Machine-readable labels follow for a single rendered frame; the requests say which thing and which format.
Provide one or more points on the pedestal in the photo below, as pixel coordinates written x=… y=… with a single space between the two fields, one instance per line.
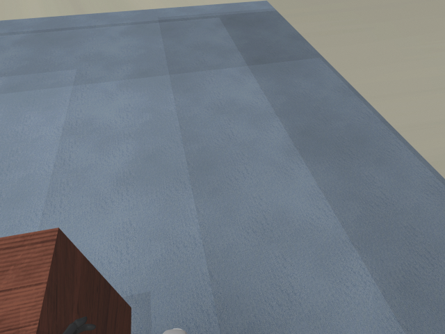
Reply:
x=46 y=283

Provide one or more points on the left robot hand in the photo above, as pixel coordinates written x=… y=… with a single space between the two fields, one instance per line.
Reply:
x=79 y=326

